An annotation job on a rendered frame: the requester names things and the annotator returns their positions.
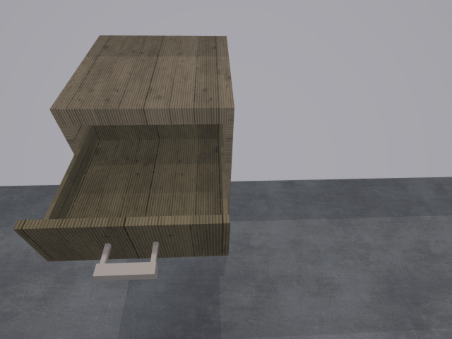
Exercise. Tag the cabinet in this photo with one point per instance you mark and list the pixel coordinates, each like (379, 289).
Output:
(150, 80)

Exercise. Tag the drawer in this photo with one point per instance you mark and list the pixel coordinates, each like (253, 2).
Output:
(132, 185)

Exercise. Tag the handle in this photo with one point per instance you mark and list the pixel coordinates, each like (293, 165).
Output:
(126, 271)

